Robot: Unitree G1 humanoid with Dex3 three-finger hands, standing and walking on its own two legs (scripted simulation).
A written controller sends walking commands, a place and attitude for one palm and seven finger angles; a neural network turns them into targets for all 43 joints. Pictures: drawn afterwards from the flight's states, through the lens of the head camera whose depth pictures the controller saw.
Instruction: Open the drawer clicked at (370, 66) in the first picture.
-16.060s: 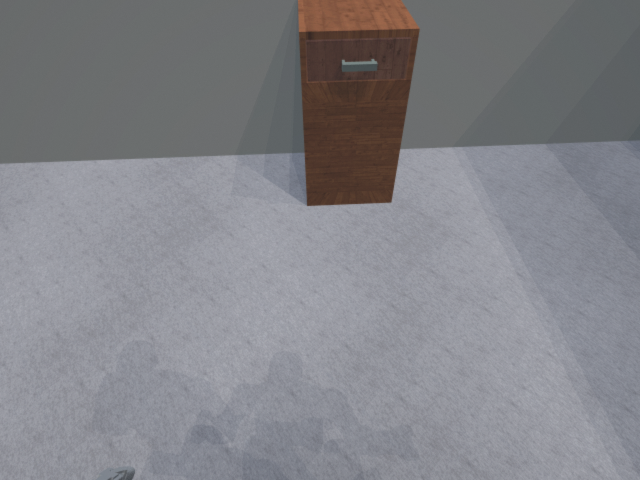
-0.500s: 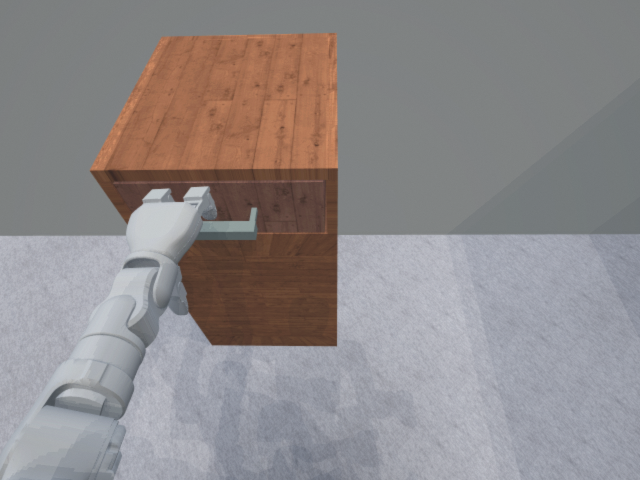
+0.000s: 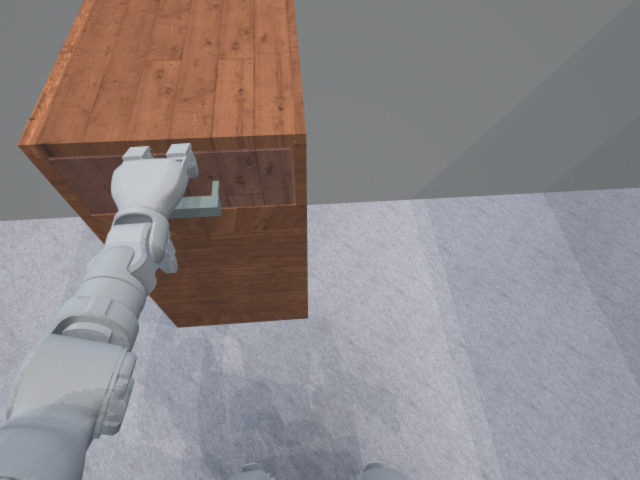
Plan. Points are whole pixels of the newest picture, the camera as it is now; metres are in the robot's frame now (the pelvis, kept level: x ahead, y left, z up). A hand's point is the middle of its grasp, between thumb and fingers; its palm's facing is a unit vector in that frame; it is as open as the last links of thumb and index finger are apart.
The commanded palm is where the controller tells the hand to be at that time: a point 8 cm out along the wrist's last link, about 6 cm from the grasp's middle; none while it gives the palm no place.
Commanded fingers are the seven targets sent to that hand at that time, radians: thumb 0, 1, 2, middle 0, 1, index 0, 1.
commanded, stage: move the hooked fingers above the handle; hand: left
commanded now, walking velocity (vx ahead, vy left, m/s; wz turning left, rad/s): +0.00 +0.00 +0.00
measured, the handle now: (182, 197) +0.55 +0.19 -0.05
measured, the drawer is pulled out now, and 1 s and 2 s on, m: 0.00 0.00 0.00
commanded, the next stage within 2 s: lower the fingers behind the handle in 0.78 s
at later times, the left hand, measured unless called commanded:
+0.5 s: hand (168, 202) +0.50 +0.19 +0.01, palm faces -0.06 -0.04 -1.00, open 13.9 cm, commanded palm +0.48 +0.19 +0.06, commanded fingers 0.00 -0.50 0.30 -0.30 -1.20 -0.30 -1.20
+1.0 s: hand (169, 206) +0.50 +0.19 +0.00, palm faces -0.10 -0.04 -0.99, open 13.9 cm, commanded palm +0.48 +0.19 +0.05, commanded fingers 0.00 -0.50 0.30 -0.30 -1.20 -0.30 -1.20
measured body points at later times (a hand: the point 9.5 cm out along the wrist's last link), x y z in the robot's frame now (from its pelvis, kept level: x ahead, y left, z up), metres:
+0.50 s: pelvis +0.00 +0.01 -0.01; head +0.11 +0.00 +0.43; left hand +0.50 +0.19 +0.06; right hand -0.02 -0.26 -0.13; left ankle +0.01 +0.10 -0.70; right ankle -0.02 -0.12 -0.70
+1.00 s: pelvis +0.01 +0.00 +0.00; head +0.12 +0.00 +0.43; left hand +0.50 +0.19 +0.05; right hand +0.02 -0.27 -0.13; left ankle +0.01 +0.10 -0.70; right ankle -0.02 -0.12 -0.70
